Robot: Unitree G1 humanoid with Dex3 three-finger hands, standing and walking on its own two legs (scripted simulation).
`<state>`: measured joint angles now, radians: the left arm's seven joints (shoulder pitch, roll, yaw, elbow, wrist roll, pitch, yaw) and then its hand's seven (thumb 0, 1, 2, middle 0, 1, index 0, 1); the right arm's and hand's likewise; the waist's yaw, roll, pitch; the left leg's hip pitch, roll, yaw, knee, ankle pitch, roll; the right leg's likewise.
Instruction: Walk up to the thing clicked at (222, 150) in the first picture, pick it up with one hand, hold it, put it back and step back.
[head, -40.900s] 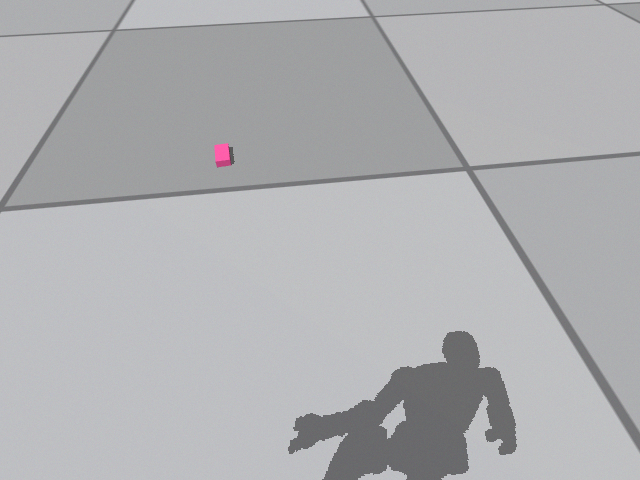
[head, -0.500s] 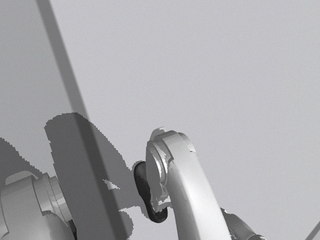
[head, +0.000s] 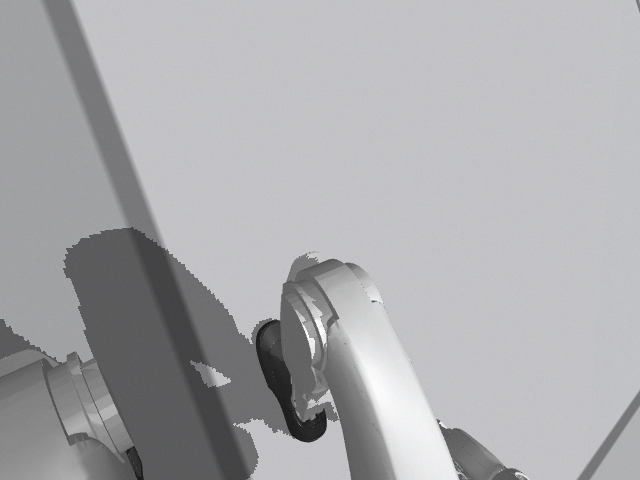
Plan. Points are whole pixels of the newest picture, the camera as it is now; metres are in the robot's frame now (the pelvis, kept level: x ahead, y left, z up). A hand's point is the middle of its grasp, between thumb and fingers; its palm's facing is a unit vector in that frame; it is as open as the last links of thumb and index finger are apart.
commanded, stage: open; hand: left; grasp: from above
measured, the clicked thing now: out of the picture +0.45 +0.36 -0.28
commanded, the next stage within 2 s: withdraw in 0.86 s
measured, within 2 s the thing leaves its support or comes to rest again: neither
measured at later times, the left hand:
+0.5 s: hand out of the picture +0.44 +0.35 -0.25, palm faces -0.44 -0.16 -0.88, open 12.7 cm
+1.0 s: hand out of the picture +0.44 +0.35 -0.25, palm faces -0.45 -0.16 -0.88, open 14.1 cm
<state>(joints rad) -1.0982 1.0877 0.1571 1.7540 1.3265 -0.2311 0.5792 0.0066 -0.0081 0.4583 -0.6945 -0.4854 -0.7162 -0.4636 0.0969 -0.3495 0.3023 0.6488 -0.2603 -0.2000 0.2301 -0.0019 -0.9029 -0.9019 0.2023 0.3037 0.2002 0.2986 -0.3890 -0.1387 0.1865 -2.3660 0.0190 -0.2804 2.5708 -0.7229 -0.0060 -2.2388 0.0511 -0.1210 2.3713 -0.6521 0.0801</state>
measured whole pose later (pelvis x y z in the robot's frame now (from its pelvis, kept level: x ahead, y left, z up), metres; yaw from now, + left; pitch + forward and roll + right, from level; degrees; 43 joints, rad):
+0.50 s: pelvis +0.00 +0.00 +0.00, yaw +0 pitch +28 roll -15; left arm -1.10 1.10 0.14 1.74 1.30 -0.23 0.58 0.00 -0.27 0.78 -0.31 -0.78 -0.31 -0.78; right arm 0.09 -0.35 0.31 0.64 -0.26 -0.21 0.23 0.00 -0.90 -0.90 0.20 0.30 0.20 0.30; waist -0.39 -0.14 0.20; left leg -2.36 0.02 -0.29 2.57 -0.73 -0.01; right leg -2.23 0.05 -0.13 2.36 -0.65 0.09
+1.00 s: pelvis +0.00 +0.00 +0.00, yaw +0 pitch +28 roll -15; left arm -1.10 1.11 0.14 1.73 1.30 -0.25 0.57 0.00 -0.50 0.98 -0.08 -1.00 -0.08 -1.00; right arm 0.09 -0.36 0.32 0.63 -0.25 -0.21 0.23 0.00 -0.89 -0.90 0.20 0.30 0.20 0.30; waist -0.39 -0.14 0.21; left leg -2.35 0.02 -0.29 2.56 -0.72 -0.02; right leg -2.23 0.05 -0.13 2.36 -0.65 0.09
